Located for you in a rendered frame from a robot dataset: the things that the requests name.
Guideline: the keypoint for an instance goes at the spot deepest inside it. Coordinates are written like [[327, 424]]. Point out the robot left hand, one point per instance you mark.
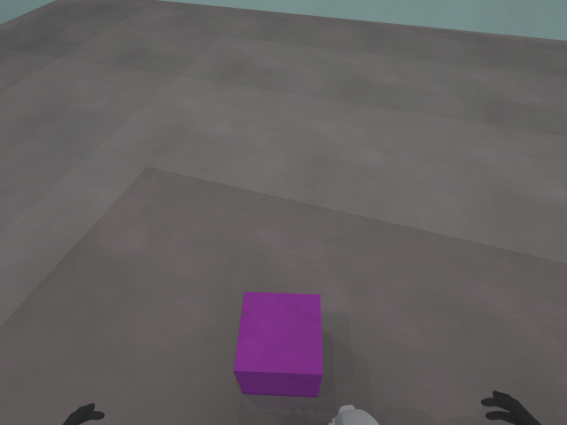
[[82, 414]]

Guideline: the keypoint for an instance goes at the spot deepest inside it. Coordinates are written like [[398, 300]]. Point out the robot right hand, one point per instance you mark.
[[518, 414]]

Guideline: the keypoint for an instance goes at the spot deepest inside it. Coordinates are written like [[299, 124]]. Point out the carton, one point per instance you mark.
[[279, 345]]

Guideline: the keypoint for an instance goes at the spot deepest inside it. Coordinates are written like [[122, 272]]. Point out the right robot shin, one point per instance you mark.
[[344, 408]]

